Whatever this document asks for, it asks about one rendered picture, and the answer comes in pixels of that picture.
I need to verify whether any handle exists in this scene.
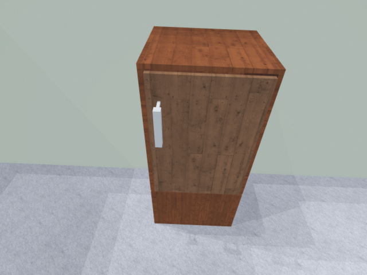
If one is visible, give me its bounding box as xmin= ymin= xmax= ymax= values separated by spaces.
xmin=153 ymin=101 xmax=163 ymax=148

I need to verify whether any cupboard door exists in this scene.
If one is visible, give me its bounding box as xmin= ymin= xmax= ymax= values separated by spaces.
xmin=143 ymin=70 xmax=278 ymax=195

